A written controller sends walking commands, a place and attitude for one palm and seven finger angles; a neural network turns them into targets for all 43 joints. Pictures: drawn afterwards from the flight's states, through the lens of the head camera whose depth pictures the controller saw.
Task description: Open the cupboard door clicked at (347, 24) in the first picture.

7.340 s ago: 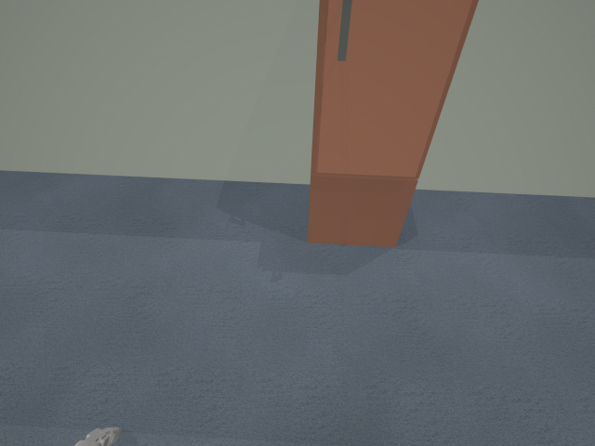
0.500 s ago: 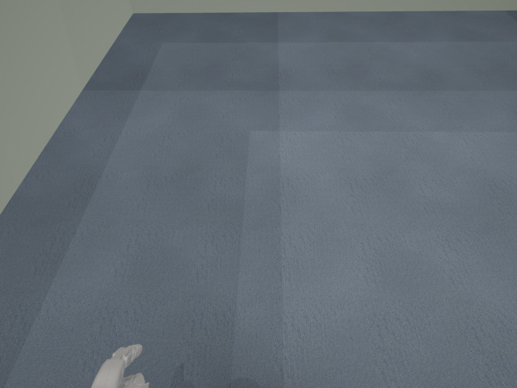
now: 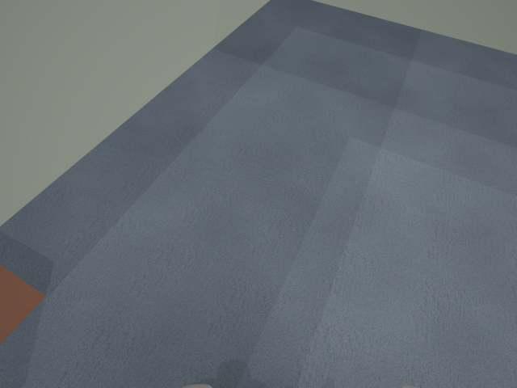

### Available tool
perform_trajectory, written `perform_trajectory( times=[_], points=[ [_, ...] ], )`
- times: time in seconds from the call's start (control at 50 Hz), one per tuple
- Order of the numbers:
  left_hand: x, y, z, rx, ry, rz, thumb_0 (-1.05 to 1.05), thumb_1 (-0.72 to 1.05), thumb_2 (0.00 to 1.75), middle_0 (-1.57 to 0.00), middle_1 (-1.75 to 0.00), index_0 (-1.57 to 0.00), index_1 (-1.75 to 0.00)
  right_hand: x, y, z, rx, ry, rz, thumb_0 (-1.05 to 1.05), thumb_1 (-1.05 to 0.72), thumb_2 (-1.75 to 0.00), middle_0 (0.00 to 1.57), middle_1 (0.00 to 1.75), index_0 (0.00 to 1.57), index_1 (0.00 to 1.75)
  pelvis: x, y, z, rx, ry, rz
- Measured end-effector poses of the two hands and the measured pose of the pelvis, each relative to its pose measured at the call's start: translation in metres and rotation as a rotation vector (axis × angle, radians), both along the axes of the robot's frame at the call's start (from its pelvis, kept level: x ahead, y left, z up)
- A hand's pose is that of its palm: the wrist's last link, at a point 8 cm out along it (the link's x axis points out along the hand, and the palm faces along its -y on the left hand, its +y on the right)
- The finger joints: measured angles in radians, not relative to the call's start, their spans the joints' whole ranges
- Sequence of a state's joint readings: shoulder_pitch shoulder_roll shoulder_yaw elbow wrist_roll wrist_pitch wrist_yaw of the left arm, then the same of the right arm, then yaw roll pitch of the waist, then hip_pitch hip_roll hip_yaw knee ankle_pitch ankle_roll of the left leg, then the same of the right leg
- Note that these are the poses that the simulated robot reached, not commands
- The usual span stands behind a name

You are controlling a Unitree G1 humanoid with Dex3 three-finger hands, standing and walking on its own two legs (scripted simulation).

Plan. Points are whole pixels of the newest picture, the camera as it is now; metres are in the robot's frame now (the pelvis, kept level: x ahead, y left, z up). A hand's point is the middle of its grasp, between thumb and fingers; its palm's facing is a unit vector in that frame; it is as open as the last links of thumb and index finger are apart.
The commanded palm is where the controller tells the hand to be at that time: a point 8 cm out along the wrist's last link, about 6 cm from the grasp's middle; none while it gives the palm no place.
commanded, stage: turn to face it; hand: left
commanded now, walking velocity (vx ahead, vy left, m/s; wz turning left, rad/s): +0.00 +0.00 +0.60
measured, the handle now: out of the picture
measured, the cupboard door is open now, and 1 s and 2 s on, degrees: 0 0 0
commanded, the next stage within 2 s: take the last steps up to it in 1.72 s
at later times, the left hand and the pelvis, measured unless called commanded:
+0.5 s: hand out of the picture +0.07 +0.21 -0.13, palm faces +0.27 -0.92 -0.29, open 7.4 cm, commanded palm none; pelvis -0.01 -0.03 +0.01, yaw +16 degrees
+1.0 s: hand out of the picture -0.12 +0.21 -0.18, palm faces +0.59 -0.77 -0.25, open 7.4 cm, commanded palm none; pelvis -0.03 +0.01 +0.00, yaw +34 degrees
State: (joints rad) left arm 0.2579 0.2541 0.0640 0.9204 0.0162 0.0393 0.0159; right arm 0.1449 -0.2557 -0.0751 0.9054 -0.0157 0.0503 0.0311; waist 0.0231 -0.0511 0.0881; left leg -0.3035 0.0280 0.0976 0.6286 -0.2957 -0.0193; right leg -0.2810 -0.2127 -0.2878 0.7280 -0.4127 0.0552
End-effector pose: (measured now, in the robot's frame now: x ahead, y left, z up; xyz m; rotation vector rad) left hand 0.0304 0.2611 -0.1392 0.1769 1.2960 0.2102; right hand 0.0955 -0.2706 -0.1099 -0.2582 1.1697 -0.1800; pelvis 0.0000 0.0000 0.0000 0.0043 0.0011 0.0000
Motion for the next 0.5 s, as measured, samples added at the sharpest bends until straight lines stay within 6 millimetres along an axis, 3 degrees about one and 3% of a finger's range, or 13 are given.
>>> perform_trajectory(
  times=[0.1, 0.26, 0.36, 0.5],
  points=[
    [-0.016, 0.023, 0.003, 0.003, 0.042, 0.063, 0.01, 0.91, 0.9, -0.2, -0.3, -0.2, -0.3, 0.024, 0.026, 0.017, -0.016, -0.062, 0.069, 0.01, -0.91, -0.9, 0.2, 0.29, 0.2, 0.3, -0.002, 0.012, 0.009, -0.02, -0.001, 0.038],
    [0.004, 0.031, 0.027, 0.018, -0.092, 0.109, 0.01, 0.91, 0.9, -0.2, -0.3, -0.2, -0.3, 0.025, 0.048, 0.017, 0.023, -0.031, 0.134, 0.01, -0.91, -0.9, 0.2, 0.3, 0.21, 0.3, -0.004, 0.016, 0.02, -0.029, 0.001, 0.13],
    [0.019, 0.021, 0.036, 0.039, -0.158, 0.128, 0.0, 0.91, 0.9, -0.2, -0.3, -0.2, -0.3, 0.015, 0.044, 0.006, 0.053, 0.018, 0.152, 0.01, -0.91, -0.9, 0.21, 0.3, 0.21, 0.3, -0.005, 0.005, 0.019, -0.022, 0.007, 0.188],
    [0.02, -0.01, 0.046, 0.088, -0.238, 0.159, 0.0, 0.91, 0.9, -0.2, -0.3, -0.2, -0.3, 0.007, 0.013, -0.022, 0.087, 0.093, 0.174, 0.01, -0.91, -0.9, 0.21, 0.3, 0.21, 0.3, -0.007, -0.025, 0.009, -0.001, 0.015, 0.273]
  ],
)
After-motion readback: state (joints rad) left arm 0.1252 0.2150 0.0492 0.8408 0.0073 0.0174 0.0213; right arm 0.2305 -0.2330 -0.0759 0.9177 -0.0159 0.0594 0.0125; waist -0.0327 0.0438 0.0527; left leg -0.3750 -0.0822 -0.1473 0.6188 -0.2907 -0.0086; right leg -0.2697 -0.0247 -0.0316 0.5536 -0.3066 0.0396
